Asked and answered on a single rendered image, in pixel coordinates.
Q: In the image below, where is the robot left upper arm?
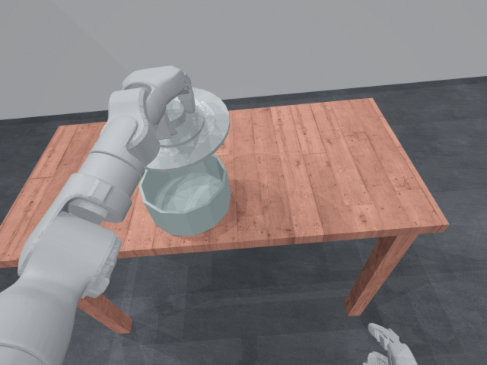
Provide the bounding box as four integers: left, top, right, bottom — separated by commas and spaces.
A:
0, 211, 122, 365

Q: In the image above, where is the left robot hand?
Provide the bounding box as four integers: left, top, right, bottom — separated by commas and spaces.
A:
122, 65, 196, 140

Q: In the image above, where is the pot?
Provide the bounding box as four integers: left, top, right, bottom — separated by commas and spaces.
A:
138, 154, 231, 236

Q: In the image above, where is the lid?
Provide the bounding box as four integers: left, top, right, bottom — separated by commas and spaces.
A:
145, 87, 230, 172

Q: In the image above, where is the knob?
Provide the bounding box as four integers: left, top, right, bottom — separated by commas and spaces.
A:
165, 100, 186, 128

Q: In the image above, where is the table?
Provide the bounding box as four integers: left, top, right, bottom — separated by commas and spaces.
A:
0, 98, 449, 334

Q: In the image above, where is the right robot hand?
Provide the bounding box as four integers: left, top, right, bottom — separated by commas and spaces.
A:
363, 323, 418, 365

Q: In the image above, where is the robot left forearm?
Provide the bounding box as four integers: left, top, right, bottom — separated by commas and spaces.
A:
18, 80, 166, 276

